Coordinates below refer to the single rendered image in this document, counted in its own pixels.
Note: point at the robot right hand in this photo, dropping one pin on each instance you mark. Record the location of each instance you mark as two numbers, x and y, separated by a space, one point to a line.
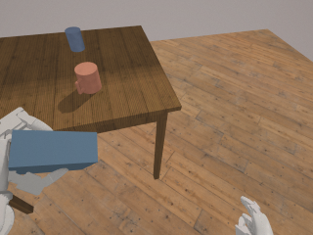
257 224

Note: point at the table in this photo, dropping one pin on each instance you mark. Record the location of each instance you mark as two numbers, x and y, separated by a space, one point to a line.
37 74

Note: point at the left robot forearm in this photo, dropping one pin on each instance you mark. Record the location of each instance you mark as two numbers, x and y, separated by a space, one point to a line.
7 214

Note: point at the robot left hand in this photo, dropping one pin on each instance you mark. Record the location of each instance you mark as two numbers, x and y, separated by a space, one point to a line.
31 183

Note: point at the sponge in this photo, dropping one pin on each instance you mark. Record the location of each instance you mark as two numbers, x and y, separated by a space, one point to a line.
41 151

